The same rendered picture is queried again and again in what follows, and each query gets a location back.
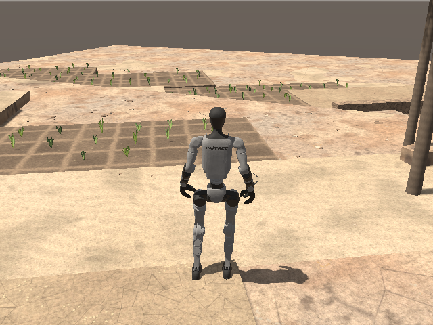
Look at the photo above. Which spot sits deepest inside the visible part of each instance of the left robot hand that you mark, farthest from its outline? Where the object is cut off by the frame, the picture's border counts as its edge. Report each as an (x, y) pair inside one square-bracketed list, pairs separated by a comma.
[(188, 187)]

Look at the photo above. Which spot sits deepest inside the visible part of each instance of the right robot forearm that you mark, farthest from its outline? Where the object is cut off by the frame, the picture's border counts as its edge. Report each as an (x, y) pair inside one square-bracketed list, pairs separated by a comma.
[(248, 180)]

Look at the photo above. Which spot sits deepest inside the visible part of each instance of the right robot hand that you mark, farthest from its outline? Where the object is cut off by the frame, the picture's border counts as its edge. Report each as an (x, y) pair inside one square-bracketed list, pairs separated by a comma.
[(246, 193)]

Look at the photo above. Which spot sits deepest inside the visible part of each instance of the right robot shin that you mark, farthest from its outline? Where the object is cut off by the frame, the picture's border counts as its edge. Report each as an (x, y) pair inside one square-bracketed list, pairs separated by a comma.
[(228, 247)]

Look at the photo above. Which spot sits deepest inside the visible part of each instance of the left robot forearm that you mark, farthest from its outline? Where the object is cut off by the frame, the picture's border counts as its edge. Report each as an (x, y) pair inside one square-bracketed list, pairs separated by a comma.
[(185, 177)]

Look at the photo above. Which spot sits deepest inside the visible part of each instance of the robot left foot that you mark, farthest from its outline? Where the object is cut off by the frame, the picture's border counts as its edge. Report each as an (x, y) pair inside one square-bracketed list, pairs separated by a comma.
[(196, 274)]

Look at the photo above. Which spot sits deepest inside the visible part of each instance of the robot right upper arm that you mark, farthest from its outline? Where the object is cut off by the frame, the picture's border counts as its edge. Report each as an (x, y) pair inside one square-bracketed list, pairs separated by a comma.
[(241, 154)]

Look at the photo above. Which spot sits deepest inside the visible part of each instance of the robot left upper arm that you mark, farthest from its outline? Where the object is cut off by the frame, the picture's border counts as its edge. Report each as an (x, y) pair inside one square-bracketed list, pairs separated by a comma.
[(195, 143)]

